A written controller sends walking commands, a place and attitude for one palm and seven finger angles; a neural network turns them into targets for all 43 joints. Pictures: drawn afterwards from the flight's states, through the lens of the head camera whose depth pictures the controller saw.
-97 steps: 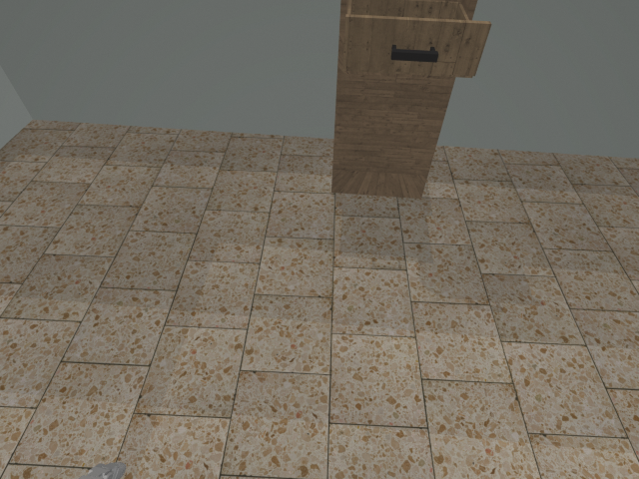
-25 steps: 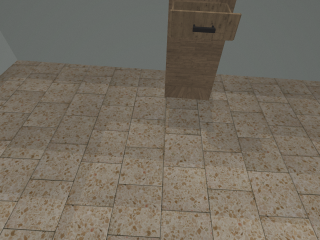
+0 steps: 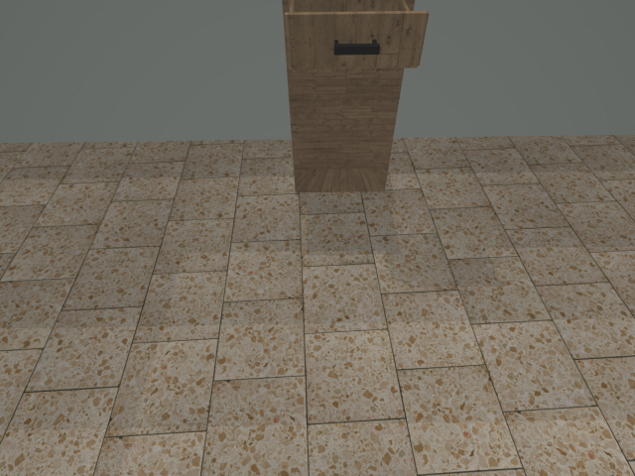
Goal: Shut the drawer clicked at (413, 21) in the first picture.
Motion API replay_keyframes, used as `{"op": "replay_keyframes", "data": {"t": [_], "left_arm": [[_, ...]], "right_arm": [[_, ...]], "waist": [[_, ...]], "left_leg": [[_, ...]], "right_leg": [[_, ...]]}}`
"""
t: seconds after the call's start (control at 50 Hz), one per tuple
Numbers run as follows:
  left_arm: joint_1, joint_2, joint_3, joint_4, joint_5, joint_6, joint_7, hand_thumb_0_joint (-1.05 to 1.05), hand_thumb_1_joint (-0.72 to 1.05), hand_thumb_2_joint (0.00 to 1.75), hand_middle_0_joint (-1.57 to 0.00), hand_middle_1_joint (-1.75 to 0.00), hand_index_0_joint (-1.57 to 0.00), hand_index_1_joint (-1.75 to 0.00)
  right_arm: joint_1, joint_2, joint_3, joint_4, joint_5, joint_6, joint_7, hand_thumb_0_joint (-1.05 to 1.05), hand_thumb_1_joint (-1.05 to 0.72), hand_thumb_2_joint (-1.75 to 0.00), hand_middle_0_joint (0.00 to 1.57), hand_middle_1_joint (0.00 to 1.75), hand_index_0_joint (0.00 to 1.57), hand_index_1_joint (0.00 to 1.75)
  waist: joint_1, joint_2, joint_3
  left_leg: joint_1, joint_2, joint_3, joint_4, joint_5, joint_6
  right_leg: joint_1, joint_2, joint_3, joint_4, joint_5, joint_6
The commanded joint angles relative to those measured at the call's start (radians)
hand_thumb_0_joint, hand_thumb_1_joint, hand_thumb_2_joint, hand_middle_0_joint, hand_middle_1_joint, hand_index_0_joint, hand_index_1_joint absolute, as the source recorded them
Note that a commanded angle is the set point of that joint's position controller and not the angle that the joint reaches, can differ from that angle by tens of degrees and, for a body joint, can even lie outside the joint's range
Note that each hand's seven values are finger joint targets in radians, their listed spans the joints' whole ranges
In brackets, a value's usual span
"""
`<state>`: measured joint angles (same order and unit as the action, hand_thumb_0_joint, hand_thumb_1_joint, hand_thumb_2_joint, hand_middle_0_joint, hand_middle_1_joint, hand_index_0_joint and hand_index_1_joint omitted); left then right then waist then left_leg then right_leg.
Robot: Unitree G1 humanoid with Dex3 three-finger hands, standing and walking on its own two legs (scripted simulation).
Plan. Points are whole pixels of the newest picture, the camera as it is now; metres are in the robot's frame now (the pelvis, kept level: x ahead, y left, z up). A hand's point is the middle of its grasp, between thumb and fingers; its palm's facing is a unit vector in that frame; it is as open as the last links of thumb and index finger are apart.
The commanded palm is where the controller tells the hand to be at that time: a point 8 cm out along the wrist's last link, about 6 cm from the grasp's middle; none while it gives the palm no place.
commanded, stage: walk to a spot facing it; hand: left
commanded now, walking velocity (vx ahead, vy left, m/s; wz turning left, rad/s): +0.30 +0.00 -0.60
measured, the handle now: (356, 46) +1.15 +0.00 +0.05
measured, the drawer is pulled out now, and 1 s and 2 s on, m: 0.29 0.29 0.29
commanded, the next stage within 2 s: turn to face it in 1.66 s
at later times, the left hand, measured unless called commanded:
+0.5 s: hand (169, 404) +0.24 +0.27 -0.16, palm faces -0.23 -0.95 -0.20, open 7.4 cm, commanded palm none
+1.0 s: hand (344, 266) +0.55 +0.00 -0.16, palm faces -0.64 -0.76 -0.14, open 7.3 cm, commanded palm none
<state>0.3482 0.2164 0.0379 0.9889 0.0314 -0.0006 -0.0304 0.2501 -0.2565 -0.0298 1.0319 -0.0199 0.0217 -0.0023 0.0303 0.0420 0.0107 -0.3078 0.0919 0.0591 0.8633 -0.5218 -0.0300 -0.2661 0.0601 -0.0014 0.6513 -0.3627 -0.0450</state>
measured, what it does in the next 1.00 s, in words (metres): walks ahead, turning right: left foot, then right foot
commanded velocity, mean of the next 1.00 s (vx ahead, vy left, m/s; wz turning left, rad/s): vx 0.33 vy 0.00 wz -0.54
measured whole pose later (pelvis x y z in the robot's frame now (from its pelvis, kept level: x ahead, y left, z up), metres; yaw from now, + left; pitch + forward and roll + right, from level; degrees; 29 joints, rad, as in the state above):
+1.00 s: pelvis +0.33 -0.04 +0.00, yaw -35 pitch -1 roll -1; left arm 0.06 0.18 0.04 0.91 0.02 -0.04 -0.03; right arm 0.46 -0.13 -0.03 1.11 -0.01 -0.01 -0.01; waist -0.09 -0.01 0.12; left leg -0.29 0.17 0.13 1.27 -0.46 -0.05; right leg -0.39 0.04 -0.14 0.65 -0.25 -0.11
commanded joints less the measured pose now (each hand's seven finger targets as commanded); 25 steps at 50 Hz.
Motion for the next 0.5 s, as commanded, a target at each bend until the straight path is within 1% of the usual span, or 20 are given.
{"op": "replay_keyframes", "data": {"t": [0.0, 0.02, 0.04, 0.06, 0.1, 0.16, 0.2, 0.22, 0.24, 0.26, 0.28, 0.3, 0.32, 0.34, 0.36, 0.38, 0.4, 0.42, 0.44, 0.48], "left_arm": [[0.143, 0.197, 0.045, -0.03, -0.007, -0.043, 0.042, 0.0, 0.9, 0.9, -0.2, -0.3, -0.2, -0.3], [0.113, 0.182, 0.044, -0.038, -0.005, -0.049, 0.042, 0.0, 0.9, 0.9, -0.2, -0.3, -0.2, -0.3], [0.101, 0.176, 0.045, -0.041, -0.005, -0.052, 0.041, 0.0, 0.9, 0.9, -0.2, -0.3, -0.2, -0.3], [0.099, 0.172, 0.046, -0.04, -0.004, -0.054, 0.041, 0.0, 0.9, 0.9, -0.2, -0.3, -0.2, -0.3], [0.117, 0.161, 0.046, -0.029, -0.005, -0.055, 0.039, 0.0, 0.9, 0.9, -0.2, -0.3, -0.2, -0.3], [0.101, 0.17, 0.054, -0.027, -0.001, -0.054, 0.041, 0.0, 0.9, 0.9, -0.2, -0.3, -0.2, -0.3], [0.091, 0.17, 0.06, -0.03, 0.0, -0.05, 0.041, 0.0, 0.9, 0.9, -0.2, -0.3, -0.2, -0.3], [0.076, 0.173, 0.063, -0.031, -0.001, -0.048, 0.04, 0.0, 0.9, 0.9, -0.2, -0.3, -0.2, -0.3], [0.057, 0.173, 0.068, -0.032, -0.003, -0.046, 0.039, 0.0, 0.9, 0.9, -0.2, -0.3, -0.2, -0.3], [0.035, 0.16, 0.069, -0.041, -0.007, -0.043, 0.037, 0.0, 0.9, 0.9, -0.2, -0.3, -0.2, -0.3], [0.041, 0.114, 0.068, -0.053, -0.015, -0.042, 0.029, 0.0, 0.9, 0.9, -0.2, -0.3, -0.2, -0.3], [0.062, 0.053, 0.059, -0.079, -0.023, -0.042, 0.015, 0.0, 0.9, 0.9, -0.2, -0.3, -0.2, -0.3], [0.046, 0.08, 0.065, -0.086, -0.012, -0.043, 0.015, 0.0, 0.9, 0.9, -0.2, -0.3, -0.2, -0.3], [-0.017, 0.074, 0.058, -0.091, -0.005, -0.039, 0.013, 0.0, 0.9, 0.9, -0.2, -0.3, -0.2, -0.3], [-0.058, 0.072, 0.064, -0.089, 0.002, -0.034, 0.001, 0.0, 0.9, 0.9, -0.2, -0.3, -0.2, -0.3], [-0.046, 0.061, 0.065, -0.086, 0.006, -0.023, -0.01, 0.0, 0.9, 0.9, -0.2, -0.3, -0.2, -0.3], [-0.023, 0.044, 0.063, -0.075, 0.009, -0.01, -0.016, 0.0, 0.9, 0.9, -0.2, -0.3, -0.2, -0.3], [-0.008, 0.032, 0.061, -0.07, 0.008, 0.001, -0.018, 0.0, 0.9, 0.9, -0.2, -0.3, -0.2, -0.3], [-0.005, 0.027, 0.062, -0.07, 0.007, 0.005, -0.018, 0.0, 0.9, 0.9, -0.2, -0.3, -0.2, -0.3], [-0.035, 0.025, 0.062, -0.086, 0.008, 0.02, -0.02, 0.0, 0.9, 0.9, -0.2, -0.3, -0.2, -0.3]], "right_arm": [[-0.213, -0.092, -0.031, -0.188, 0.0, -0.07, 0.001, 0.0, -0.9, -0.9, 0.2, 0.3, 0.2, 0.3], [-0.191, -0.079, -0.031, -0.177, 0.0, -0.068, 0.005, 0.0, -0.9, -0.9, 0.2, 0.3, 0.2, 0.3], [-0.177, -0.063, -0.033, -0.169, 0.002, -0.066, 0.009, 0.0, -0.9, -0.9, 0.2, 0.3, 0.2, 0.3], [-0.166, -0.052, -0.033, -0.172, 0.004, -0.063, 0.01, 0.0, -0.9, -0.9, 0.2, 0.3, 0.2, 0.3], [-0.182, -0.033, -0.035, -0.184, 0.006, -0.058, 0.015, 0.0, -0.9, -0.9, 0.2, 0.3, 0.2, 0.3], [-0.194, -0.02, -0.037, -0.207, 0.01, -0.066, 0.02, 0.0, -0.9, -0.9, 0.2, 0.3, 0.2, 0.3], [-0.203, -0.014, -0.037, -0.219, 0.014, -0.076, 0.019, 0.0, -0.9, -0.9, 0.2, 0.3, 0.2, 0.3], [-0.181, -0.016, -0.039, -0.217, 0.016, -0.082, 0.015, 0.0, -0.9, -0.9, 0.2, 0.3, 0.2, 0.3], [-0.126, -0.025, -0.042, -0.201, 0.015, -0.086, 0.01, 0.0, -0.9, -0.9, 0.2, 0.3, 0.2, 0.3], [-0.02, -0.054, -0.047, -0.168, 0.014, -0.093, -0.004, 0.0, -0.9, -0.9, 0.2, 0.3, 0.2, 0.3], [0.125, -0.131, -0.066, -0.126, 0.007, -0.1, -0.021, 0.0, -0.9, -0.9, 0.2, 0.3, 0.2, 0.3], [0.244, -0.242, -0.089, -0.103, -0.008, -0.102, -0.024, 0.0, -0.9, -0.9, 0.2, 0.3, 0.2, 0.3], [0.204, -0.218, -0.075, -0.117, -0.002, -0.089, -0.019, 0.0, -0.9, -0.9, 0.2, 0.3, 0.2, 0.3], [0.134, -0.175, -0.067, -0.135, -0.001, -0.091, -0.02, 0.0, -0.9, -0.9, 0.2, 0.3, 0.2, 0.3], [0.084, -0.113, -0.052, -0.136, -0.003, -0.095, -0.02, 0.0, -0.9, -0.9, 0.2, 0.3, 0.2, 0.3], [0.047, -0.069, -0.039, -0.136, -0.004, -0.1, -0.02, 0.0, -0.9, -0.9, 0.2, 0.3, 0.2, 0.3], [0.032, -0.043, -0.032, -0.128, -0.003, -0.108, -0.022, 0.0, -0.9, -0.9, 0.2, 0.3, 0.2, 0.3], [0.037, -0.034, -0.031, -0.12, 0.0, -0.116, -0.025, 0.0, -0.9, -0.9, 0.2, 0.3, 0.2, 0.3], [0.054, -0.026, -0.03, -0.112, 0.003, -0.122, -0.027, 0.0, -0.9, -0.9, 0.2, 0.3, 0.2, 0.3], [0.08, -0.023, -0.03, -0.096, 0.005, -0.126, -0.028, 0.0, -0.9, -0.9, 0.2, 0.3, 0.2, 0.3]], "waist": [[0.036, -0.132, 0.095], [0.015, -0.117, 0.063], [0.007, -0.12, 0.048], [0.0, -0.133, 0.038], [0.006, -0.147, 0.048], [0.001, -0.176, 0.04], [0.006, -0.175, 0.038], [-0.005, -0.176, 0.028], [-0.032, -0.171, 0.01], [-0.077, -0.134, -0.024], [-0.13, 0.009, -0.118], [-0.148, 0.302, -0.19], [-0.128, 0.22, -0.147], [-0.112, 0.142, -0.052], [-0.085, 0.098, 0.052], [-0.049, 0.092, 0.09], [-0.023, 0.092, 0.085], [-0.013, 0.106, 0.069], [-0.007, 0.102, 0.051], [-0.005, 0.08, 0.067]], "left_leg": [[-0.464, 0.02, -0.076, 0.266, 0.066, -0.007], [-0.415, 0.02, -0.057, 0.231, 0.109, -0.016], [-0.373, 0.014, -0.038, 0.196, 0.139, -0.02], [-0.343, 0.009, -0.03, 0.16, 0.166, -0.023], [-0.309, -0.009, -0.016, 0.103, 0.222, -0.027], [-0.262, -0.018, -0.016, -0.014, 0.25, -0.026], [-0.151, -0.041, -0.005, -0.126, 0.231, -0.018], [-0.079, -0.052, -0.002, -0.191, 0.239, -0.015], [0.035, -0.064, 0.014, -0.274, 0.278, -0.015], [0.215, -0.061, 0.007, -0.373, 0.296, -0.005], [0.463, 0.072, -0.131, -0.429, 0.227, 0.03], [0.573, 0.397, -0.509, -0.543, 0.14, 0.139], [0.419, 0.459, -0.587, -0.643, -0.077, 0.185], [0.282, 0.434, -0.561, -0.681, -0.156, 0.193], [0.171, 0.372, -0.449, -0.698, -0.129, 0.163], [0.102, 0.322, -0.327, -0.701, -0.05, 0.129], [0.082, 0.275, -0.21, -0.69, 0.076, 0.098], [0.09, 0.253, -0.125, -0.684, 0.183, 0.089], [0.108, 0.241, -0.076, -0.672, 0.269, 0.085], [0.125, 0.25, -0.019, -0.687, 0.312, 0.098]], "right_leg": [[0.225, -0.359, 0.566, -0.392, 0.216, -0.219], [0.207, -0.327, 0.486, -0.383, 0.264, -0.2], [0.189, -0.297, 0.432, -0.38, 0.298, -0.186], [0.164, -0.285, 0.4, -0.386, 0.299, -0.179], [0.123, -0.256, 0.381, -0.405, 0.267, -0.163], [0.121, -0.242, 0.358, -0.395, 0.251, -0.145], [0.077, -0.234, 0.361, -0.365, 0.265, -0.13], [0.061, -0.226, 0.361, -0.334, 0.284, -0.121], [0.014, -0.2, 0.343, -0.285, 0.256, -0.101], [-0.063, -0.145, 0.305, -0.173, 0.281, -0.074], [-0.195, -0.071, 0.234, 0.05, 0.219, -0.04], [-0.391, 0.034, 0.06, 0.394, -0.228, 0.021], [-0.41, -0.023, 0.073, 0.551, -0.233, 0.015], [-0.441, -0.069, 0.06, 0.654, -0.166, 0.017], [-0.45, -0.111, 0.051, 0.673, -0.067, 0.022], [-0.42, -0.136, 0.035, 0.654, 0.0, 0.029], [-0.39, -0.143, 0.025, 0.635, 0.064, 0.038], [-0.38, -0.146, 0.019, 0.628, 0.108, 0.048], [-0.374, -0.15, 0.016, 0.624, 0.139, 0.053], [-0.424, -0.163, 0.02, 0.62, 0.191, 0.067]]}}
